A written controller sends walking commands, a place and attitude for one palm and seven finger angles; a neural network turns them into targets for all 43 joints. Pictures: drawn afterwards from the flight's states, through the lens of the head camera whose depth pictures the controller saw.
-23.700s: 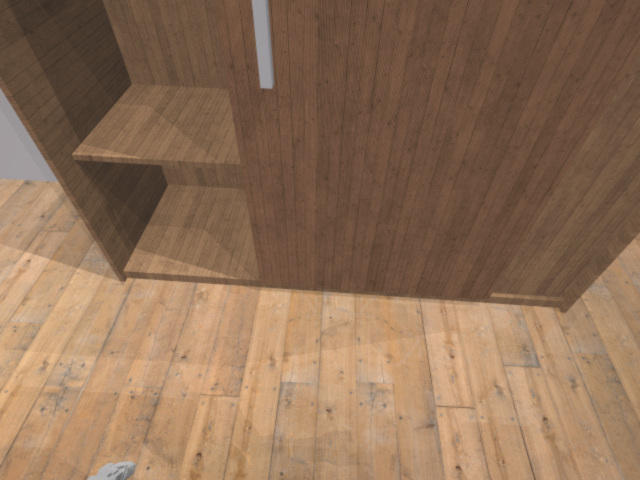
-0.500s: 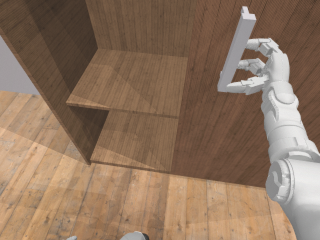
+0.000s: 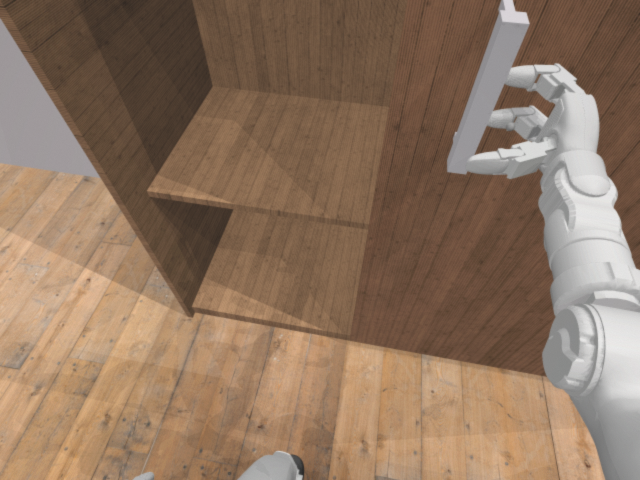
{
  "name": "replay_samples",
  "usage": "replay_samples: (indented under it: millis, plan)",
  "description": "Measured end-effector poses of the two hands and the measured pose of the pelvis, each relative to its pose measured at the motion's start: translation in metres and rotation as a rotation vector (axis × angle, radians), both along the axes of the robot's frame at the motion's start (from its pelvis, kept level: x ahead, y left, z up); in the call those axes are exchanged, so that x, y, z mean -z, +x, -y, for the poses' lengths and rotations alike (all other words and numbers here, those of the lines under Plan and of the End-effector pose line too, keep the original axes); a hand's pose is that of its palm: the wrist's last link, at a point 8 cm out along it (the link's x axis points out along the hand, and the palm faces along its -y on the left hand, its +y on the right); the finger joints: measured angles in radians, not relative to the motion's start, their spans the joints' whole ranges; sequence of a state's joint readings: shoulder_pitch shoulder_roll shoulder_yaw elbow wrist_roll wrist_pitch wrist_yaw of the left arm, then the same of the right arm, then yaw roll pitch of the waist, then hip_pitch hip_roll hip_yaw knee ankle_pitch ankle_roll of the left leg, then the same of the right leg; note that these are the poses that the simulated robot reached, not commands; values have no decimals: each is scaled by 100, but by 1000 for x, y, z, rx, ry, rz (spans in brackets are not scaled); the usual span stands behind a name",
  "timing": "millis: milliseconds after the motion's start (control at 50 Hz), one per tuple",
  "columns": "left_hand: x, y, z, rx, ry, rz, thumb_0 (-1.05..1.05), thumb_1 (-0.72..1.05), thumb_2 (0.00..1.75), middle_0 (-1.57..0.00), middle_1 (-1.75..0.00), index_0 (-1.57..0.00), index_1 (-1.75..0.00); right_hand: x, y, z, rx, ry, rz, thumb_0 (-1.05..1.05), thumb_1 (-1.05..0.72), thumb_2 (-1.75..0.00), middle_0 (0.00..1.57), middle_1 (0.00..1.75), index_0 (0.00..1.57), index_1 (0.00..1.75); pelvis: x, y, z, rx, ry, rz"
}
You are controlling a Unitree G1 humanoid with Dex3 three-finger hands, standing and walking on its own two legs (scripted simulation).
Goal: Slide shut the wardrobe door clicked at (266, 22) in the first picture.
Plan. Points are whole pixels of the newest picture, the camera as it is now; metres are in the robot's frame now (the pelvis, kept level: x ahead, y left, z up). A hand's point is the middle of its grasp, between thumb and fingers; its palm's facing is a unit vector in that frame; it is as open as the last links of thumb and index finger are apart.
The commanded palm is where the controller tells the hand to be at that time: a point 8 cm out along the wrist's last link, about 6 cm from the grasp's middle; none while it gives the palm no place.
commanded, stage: move the hooked fingers beside the handle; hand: right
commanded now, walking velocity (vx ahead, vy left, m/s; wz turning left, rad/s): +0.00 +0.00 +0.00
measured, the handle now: (479, 93) +0.55 -0.07 +0.20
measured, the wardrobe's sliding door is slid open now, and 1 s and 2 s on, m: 0.53 0.53 0.53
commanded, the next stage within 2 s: none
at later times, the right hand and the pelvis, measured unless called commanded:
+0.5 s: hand (510, 126) +0.51 -0.11 +0.19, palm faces -0.02 +1.00 -0.02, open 13.0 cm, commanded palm +0.50 -0.20 +0.20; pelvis +0.00 +0.01 +0.00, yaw +0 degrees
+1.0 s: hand (543, 123) +0.51 -0.14 +0.20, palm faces +0.02 +1.00 -0.01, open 13.3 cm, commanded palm +0.49 -0.23 +0.21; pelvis +0.04 +0.02 +0.02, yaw +1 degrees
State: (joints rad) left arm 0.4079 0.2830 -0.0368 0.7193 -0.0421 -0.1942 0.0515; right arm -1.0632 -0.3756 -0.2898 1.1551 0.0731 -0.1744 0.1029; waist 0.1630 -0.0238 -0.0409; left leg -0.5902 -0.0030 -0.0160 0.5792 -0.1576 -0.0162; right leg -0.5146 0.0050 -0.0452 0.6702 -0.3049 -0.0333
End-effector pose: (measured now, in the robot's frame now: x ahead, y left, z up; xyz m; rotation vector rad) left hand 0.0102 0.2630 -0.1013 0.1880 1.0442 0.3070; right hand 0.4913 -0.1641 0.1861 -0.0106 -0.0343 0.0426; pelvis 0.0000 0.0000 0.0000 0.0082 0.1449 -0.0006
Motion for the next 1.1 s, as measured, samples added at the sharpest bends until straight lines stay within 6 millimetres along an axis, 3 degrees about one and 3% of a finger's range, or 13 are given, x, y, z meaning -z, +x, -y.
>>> replay_samples:
  millis: [260,440,620,840,960,1100]
  plan:
    - [2,-8,0,-6,-11,-4,1,90,90,-20,-30,-20,-30,0,0,-1,16,-3,-3,-1,50,-30,56,122,48,122,1,-1,-2,-2,-3,9]
    - [3,-2,-3,-14,-18,10,1,90,90,-20,-30,-20,-30,-1,0,-1,19,-5,-7,-1,50,-30,56,123,49,123,-1,2,-6,-7,-3,22]
    - [-2,20,-9,-11,-16,52,1,90,90,-20,-30,-20,-30,-1,0,0,14,-4,-6,-1,50,-30,55,123,48,123,-6,11,-10,-12,-4,40]
    - [-10,60,-14,2,-16,110,1,90,90,-20,-30,-20,-30,-1,0,2,4,7,-4,-1,50,-30,55,122,49,124,-13,27,-16,-18,-2,68]
    - [-16,85,-15,14,-16,145,1,90,90,-20,-30,-20,-30,-6,-1,21,45,5,11,-1,50,-30,54,123,44,123,-15,36,-18,-18,0,81]
    - [-18,107,-15,53,-19,146,1,90,90,-20,-30,-20,-30,-23,-7,62,108,-3,40,-1,50,-30,44,122,39,123,-18,48,-18,1,1,76]
